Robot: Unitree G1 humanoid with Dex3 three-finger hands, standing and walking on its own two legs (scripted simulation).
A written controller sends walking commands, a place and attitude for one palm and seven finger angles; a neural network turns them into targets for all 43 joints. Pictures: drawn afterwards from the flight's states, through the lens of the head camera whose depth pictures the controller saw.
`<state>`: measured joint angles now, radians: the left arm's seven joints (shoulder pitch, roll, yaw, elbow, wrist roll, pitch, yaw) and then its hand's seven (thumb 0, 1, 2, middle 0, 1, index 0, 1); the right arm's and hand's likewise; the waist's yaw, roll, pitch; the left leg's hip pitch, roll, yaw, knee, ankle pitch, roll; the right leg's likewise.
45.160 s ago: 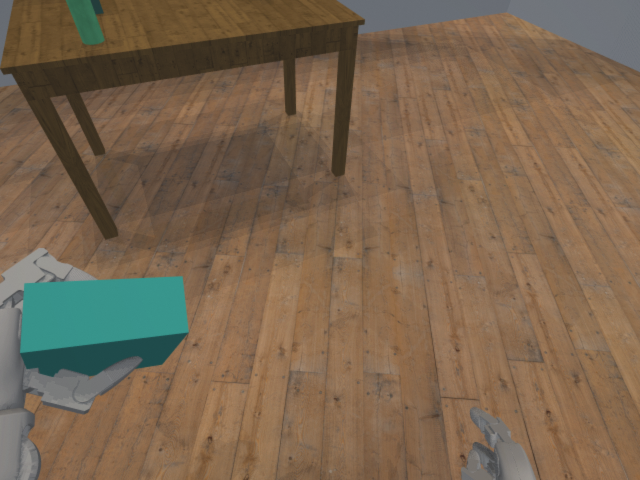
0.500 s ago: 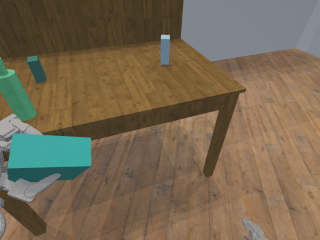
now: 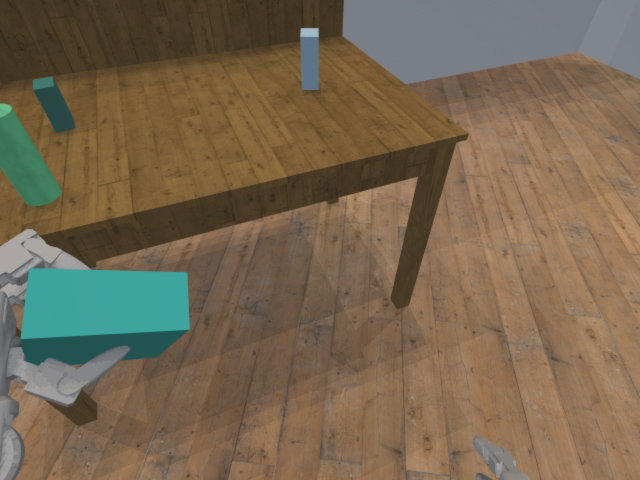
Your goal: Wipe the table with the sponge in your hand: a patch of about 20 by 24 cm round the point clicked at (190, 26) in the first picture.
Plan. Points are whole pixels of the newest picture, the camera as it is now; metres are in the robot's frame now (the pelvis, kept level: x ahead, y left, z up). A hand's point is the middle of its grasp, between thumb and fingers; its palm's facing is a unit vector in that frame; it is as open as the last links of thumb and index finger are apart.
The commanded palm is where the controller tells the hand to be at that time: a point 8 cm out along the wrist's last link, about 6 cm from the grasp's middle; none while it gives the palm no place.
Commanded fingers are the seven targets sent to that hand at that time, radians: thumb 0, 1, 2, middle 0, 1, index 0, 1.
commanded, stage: stop stepping back and stand still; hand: left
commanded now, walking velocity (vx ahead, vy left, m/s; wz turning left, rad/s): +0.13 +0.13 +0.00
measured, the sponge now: (127, 320) +0.23 +0.20 +0.16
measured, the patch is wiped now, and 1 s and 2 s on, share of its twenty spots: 1.00 1.00 1.00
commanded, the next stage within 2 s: stand and wait in 0.12 s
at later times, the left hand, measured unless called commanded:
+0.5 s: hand (60, 285) +0.25 +0.26 +0.19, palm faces +0.41 -0.83 -0.37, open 9.8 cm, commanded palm +0.20 +0.30 +0.21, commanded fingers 0.00 0.10 1.30 -1.20 -1.60 -1.20 -1.60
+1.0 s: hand (60, 293) +0.25 +0.26 +0.18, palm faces +0.39 -0.84 -0.38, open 9.8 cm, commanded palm +0.19 +0.30 +0.21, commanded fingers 0.00 0.10 1.30 -1.20 -1.60 -1.20 -1.60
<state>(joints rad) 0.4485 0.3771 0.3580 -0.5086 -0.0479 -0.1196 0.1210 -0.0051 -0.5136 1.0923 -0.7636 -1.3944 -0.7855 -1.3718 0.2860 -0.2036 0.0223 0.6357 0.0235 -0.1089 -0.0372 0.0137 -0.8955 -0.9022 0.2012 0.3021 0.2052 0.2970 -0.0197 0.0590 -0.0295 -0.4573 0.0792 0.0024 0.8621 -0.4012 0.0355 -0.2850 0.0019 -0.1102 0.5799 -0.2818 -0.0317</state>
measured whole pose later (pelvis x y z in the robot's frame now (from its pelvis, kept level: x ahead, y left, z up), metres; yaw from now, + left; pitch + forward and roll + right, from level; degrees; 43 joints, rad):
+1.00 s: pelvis +0.03 +0.02 +0.02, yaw +0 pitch +0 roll -1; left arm 0.49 0.37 0.33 -0.52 -0.06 -0.12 0.16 -0.01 -0.51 1.09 -0.77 -1.39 -0.79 -1.37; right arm 0.17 -0.22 0.00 0.59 0.02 -0.05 -0.06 0.01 -0.90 -0.90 0.20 0.30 0.20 0.30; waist 0.01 0.01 0.02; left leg -0.26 0.02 0.01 0.49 -0.24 0.01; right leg -0.16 -0.01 -0.03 0.42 -0.25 0.02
